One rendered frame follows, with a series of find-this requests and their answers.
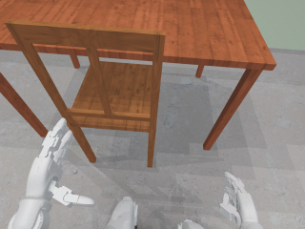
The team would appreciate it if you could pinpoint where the chair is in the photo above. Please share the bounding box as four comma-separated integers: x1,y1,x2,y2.
5,19,166,168

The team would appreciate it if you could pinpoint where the robot right hand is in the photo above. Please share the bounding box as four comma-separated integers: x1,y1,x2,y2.
220,172,259,226

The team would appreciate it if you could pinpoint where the robot left hand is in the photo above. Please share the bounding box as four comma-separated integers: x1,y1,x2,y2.
26,117,95,208

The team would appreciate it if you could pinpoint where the robot left forearm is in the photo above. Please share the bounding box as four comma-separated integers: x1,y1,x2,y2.
7,198,52,229

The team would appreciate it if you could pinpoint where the robot left thigh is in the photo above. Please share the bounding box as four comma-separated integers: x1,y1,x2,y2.
105,200,138,229

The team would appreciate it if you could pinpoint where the table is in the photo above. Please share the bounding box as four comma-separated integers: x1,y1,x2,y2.
0,0,277,151

